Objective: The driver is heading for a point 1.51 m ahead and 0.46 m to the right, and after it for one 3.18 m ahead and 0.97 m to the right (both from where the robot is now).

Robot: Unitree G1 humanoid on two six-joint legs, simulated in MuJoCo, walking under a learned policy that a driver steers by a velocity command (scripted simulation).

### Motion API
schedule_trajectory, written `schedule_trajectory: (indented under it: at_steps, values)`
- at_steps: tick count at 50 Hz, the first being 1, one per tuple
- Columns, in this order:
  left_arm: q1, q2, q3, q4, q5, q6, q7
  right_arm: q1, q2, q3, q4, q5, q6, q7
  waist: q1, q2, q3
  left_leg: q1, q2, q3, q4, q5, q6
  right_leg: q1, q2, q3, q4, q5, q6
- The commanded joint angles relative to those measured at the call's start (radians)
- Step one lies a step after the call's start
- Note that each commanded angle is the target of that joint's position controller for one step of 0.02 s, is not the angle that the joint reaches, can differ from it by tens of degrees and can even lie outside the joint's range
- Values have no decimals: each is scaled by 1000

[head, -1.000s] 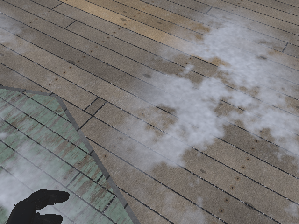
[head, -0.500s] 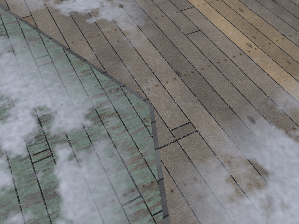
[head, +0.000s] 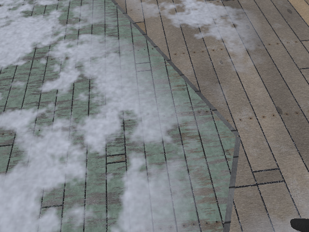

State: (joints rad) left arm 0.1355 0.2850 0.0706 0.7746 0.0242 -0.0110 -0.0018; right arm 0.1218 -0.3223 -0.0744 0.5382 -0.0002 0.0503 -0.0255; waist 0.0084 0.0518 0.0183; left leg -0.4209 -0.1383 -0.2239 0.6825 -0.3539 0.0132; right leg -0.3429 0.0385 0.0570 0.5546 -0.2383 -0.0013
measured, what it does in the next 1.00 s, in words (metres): steps on the spot: left foot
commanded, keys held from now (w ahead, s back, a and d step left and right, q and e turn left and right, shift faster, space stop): shift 0.98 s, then w+shift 0.02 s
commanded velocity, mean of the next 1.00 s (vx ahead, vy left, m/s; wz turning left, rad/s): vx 0.00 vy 0.00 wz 0.09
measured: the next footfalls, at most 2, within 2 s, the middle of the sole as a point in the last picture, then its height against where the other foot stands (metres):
left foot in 0.28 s outside the picture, level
left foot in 1.72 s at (148, 213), level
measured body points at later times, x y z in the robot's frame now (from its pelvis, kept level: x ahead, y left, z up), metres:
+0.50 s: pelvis +0.00 +0.02 +0.01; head +0.01 +0.02 +0.46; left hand +0.12 +0.28 -0.11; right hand +0.16 -0.22 -0.10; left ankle -0.03 +0.14 -0.73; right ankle +0.03 -0.12 -0.73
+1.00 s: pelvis +0.01 +0.02 +0.01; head +0.02 +0.02 +0.46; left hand +0.07 +0.29 -0.13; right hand +0.11 -0.22 -0.12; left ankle -0.03 +0.14 -0.73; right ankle +0.03 -0.12 -0.73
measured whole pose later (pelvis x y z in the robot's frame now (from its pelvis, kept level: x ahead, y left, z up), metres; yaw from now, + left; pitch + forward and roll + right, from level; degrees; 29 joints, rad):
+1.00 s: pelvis +0.01 +0.02 +0.01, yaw +2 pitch -2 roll +0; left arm 0.17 0.23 0.05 1.01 0.00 0.01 0.04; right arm 0.26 -0.22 -0.03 0.83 -0.01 -0.01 -0.02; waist 0.02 0.00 0.03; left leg -0.15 -0.03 -0.05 0.51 -0.32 0.01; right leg -0.23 -0.03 0.05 0.51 -0.25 0.05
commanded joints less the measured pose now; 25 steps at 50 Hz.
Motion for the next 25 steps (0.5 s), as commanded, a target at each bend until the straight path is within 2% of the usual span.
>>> schedule_trajectory:
  at_steps: [1, 2, 3, 4, 5, 7, 8, 9, 10, 12, 13, 14, 15, 16, 17, 18, 20, 25]
  values:
    - [-44, 168, 37, -102, 16, -17, 12, 54, -185, -57, -57, 1, -27, -3, -22, -242, -74, -111, 35, 24, 411, -248, -45, 102, -410, 466, -269, 246, -304]
    - [-66, 147, 32, -105, -3, -14, 18, 60, -178, -61, -34, 5, -22, -2, -32, -178, -64, -118, 38, 22, 472, -195, -60, 105, -351, 374, -246, 217, -258]
    - [-77, 129, 24, -108, -19, -11, 21, 69, -143, -53, -19, 3, -14, -5, -33, -160, -55, -130, 40, 25, 497, -161, -75, 122, -304, 310, -233, 206, -222]
    - [-75, 115, 17, -105, -26, -9, 24, 72, -108, -42, -12, 3, -9, -4, -29, -154, -52, -134, 43, 24, 506, -131, -87, 141, -286, 275, -223, 240, -213]
    - [-68, 104, 11, -100, -25, -4, 26, 70, -76, -31, -8, 6, -8, -2, -28, -153, -54, -112, 48, 51, 464, -114, -94, 145, -254, 222, -221, 265, -203]
    - [-56, 87, 6, -93, -20, 6, 27, 46, -28, -10, -10, 8, -13, 2, -15, -195, -76, -58, 85, 116, 281, -102, -104, 190, -213, 154, -205, 285, -187]
    - [-50, 92, 8, -90, -20, 12, 26, 31, -8, 0, -11, 5, -15, 5, -3, -221, -88, -2, 107, 147, 173, -112, -105, 196, -203, 134, -198, 294, -184]
    - [-27, 106, 13, -83, -20, 17, 25, 14, 1, 5, -12, 6, -17, 7, 16, -249, -94, 39, 118, 173, 81, -130, -105, 208, -209, 138, -194, 304, -191]
    - [-3, 123, 18, -77, -21, 21, 24, 13, -12, 1, -6, 13, -18, 7, 29, -263, -98, 71, 119, 190, 5, -117, -104, 221, -221, 154, -184, 319, -199]
    - [5, 128, 16, -71, -34, 26, 23, 64, -25, -7, 30, 16, -20, 7, 7, -246, -100, 178, 110, 218, -229, 57, -83, 208, -223, 158, -151, 340, -187]
    - [27, 115, 11, -62, -42, 21, 21, 81, -28, -7, 45, 9, -21, 6, -1, -226, -92, 246, 110, 210, -342, 159, -60, 179, -212, 153, -144, 334, -160]
    - [55, 103, 5, -53, -38, 10, 18, 82, -57, -8, 39, -3, -22, 3, 8, -180, -106, 331, 161, 143, -350, 253, -29, 122, -202, 145, -136, 280, -106]
    - [65, 77, -5, -63, -11, -9, 8, 91, -119, -18, 30, -17, -20, -6, 38, -28, -143, 404, 268, 46, -276, 481, 16, 58, -145, 72, -63, 194, -50]
    - [55, 37, -15, -60, -6, -19, 5, 60, -93, -13, 53, -27, -24, 4, 57, 121, -133, 273, 278, 33, -264, 347, 75, 106, -82, -7, -101, 31, 5]
    - [4, 75, -10, -53, 3, -20, 6, 37, -32, 0, 34, -28, -33, 15, 20, 65, -97, 224, 250, 39, -288, 225, 73, 138, -76, -10, -85, 44, 34]
    - [-20, 73, -8, -49, 1, -19, 6, 48, -13, 8, 48, -33, -40, 17, 11, 38, -83, 202, 234, 53, -296, 161, 52, 147, -74, -12, -81, 66, 35]
    - [-17, 68, -8, -40, -6, -6, 13, 58, -36, 5, 61, -25, -54, 18, 10, 30, -30, 159, 215, 64, -297, 152, 30, 148, -77, -7, -75, 105, 28]
    - [3, 59, -8, -1, -13, 0, 21, 91, -16, 15, 82, -20, -65, 10, 10, 4, -9, 143, 199, 78, -287, 160, 21, 157, -81, -2, -79, 120, 27]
